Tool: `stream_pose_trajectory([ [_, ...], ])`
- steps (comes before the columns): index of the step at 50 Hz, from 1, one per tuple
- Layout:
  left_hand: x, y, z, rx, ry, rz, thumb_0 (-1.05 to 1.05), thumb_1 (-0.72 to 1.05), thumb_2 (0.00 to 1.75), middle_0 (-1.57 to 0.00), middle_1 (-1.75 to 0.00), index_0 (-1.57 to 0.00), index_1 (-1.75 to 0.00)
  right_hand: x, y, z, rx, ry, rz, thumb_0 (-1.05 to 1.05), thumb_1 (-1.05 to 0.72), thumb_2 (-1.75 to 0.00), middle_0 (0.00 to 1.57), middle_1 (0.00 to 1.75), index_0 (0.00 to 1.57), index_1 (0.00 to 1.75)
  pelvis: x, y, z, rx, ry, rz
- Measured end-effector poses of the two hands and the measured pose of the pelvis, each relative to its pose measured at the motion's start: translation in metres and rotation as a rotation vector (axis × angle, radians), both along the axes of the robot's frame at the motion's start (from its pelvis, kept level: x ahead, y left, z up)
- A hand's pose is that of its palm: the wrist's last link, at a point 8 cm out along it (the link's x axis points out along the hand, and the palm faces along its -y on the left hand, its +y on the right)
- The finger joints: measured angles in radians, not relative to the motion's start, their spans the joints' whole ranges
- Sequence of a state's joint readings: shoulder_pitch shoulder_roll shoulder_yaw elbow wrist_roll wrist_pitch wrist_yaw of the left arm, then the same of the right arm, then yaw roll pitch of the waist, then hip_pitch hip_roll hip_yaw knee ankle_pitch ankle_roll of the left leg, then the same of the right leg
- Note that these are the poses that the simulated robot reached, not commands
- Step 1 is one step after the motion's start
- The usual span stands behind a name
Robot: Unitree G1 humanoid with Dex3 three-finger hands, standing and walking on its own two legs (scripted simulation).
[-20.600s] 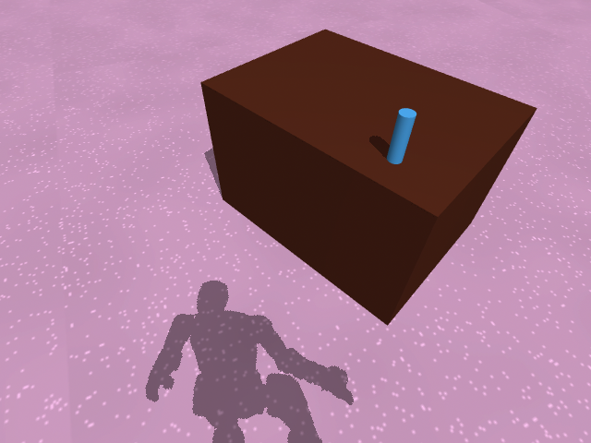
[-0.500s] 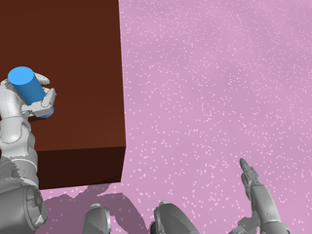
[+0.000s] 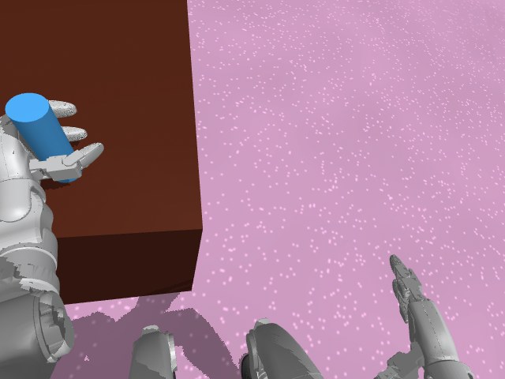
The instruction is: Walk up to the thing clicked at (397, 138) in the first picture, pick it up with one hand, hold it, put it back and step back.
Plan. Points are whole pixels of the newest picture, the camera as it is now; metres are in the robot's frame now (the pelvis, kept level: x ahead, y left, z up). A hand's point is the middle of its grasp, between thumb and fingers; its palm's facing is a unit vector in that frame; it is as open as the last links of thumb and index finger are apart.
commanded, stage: open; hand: left
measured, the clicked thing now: (50, 143) +0.49 +0.23 +0.02
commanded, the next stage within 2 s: withdraw in 0.08 s
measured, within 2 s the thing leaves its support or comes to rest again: neither
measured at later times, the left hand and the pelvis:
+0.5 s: hand (9, 115) +0.50 +0.26 +0.07, palm faces +0.24 -0.97 +0.00, open 15.9 cm; pelvis +0.01 +0.00 +0.02, yaw +0 degrees
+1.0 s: hand out of the picture +0.46 +0.37 +0.12, palm faces +0.43 -0.85 -0.32, open 17.3 cm; pelvis +0.03 +0.00 +0.07, yaw +0 degrees
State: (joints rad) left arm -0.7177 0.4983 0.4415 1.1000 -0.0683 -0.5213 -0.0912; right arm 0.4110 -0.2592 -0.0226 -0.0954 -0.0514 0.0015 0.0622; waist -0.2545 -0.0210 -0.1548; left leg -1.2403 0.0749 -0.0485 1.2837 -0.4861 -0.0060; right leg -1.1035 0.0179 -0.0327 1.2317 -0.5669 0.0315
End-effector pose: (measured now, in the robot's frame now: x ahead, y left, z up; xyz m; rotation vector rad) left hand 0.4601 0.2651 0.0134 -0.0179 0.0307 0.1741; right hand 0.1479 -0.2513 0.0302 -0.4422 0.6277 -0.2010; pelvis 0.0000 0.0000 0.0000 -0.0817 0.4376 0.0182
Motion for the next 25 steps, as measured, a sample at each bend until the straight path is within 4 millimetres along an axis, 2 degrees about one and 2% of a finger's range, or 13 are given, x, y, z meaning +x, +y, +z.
stream_pose_trajectory([
  [16,0.001,0.005,0.002,0.007,0.001,0.01,-0.01,-0.24,0.27,-0.43,-0.34,-0.43,-0.33,0.009,0.001,0.006,0.002,-0.012,0.002,-0.01,0.52,-0.06,0.06,0.06,0.06,0.05,0.007,0.0,0.003,0.001,-0.003,-0.004],
  [20,0.002,0.017,0.017,0.012,-0.023,0.03,-0.01,-0.27,0.21,-0.31,-0.25,-0.3,-0.24,0.01,-0.001,0.012,-0.002,-0.017,-0.008,-0.01,0.53,-0.06,0.06,0.06,0.06,0.05,0.009,0.0,0.007,0.003,-0.015,-0.005],
  [25,0.006,0.043,0.054,0.029,-0.058,0.068,-0.01,-0.33,0.14,-0.19,-0.14,-0.18,-0.13,0.009,-0.001,0.015,0.015,-0.008,-0.027,-0.01,0.53,-0.06,0.06,0.05,0.06,0.05,0.013,-0.001,0.016,0.005,-0.037,-0.002],
])
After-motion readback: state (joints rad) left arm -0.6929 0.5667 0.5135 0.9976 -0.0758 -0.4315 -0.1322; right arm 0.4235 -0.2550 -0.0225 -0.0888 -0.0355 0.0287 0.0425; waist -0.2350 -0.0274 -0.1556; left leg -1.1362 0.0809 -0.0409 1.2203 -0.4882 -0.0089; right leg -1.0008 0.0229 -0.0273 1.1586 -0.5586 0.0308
